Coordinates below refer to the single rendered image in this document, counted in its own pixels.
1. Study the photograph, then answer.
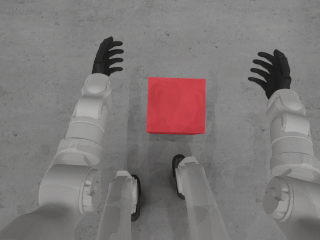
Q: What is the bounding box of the robot left hand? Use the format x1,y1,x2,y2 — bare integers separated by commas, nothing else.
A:
91,36,124,77

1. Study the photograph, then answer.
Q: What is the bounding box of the robot left upper arm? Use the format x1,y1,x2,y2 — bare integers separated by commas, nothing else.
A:
0,164,102,240

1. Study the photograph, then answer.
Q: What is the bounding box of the robot right upper arm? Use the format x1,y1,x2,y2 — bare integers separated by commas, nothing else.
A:
262,175,320,240

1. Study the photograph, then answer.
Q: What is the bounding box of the right robot forearm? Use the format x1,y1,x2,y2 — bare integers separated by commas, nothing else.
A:
266,88,320,184

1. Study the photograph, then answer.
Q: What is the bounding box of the left robot thigh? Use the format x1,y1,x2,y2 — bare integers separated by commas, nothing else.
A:
96,175,138,240

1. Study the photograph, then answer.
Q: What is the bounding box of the carton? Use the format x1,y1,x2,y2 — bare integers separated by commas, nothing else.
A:
146,77,206,135

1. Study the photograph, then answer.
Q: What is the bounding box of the robot right hand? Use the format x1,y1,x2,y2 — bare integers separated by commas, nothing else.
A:
248,49,292,99

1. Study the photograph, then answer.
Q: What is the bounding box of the robot left foot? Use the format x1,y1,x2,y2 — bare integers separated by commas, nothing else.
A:
131,174,141,222

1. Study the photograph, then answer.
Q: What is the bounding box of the left robot forearm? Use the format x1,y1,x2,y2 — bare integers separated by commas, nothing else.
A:
38,73,114,203

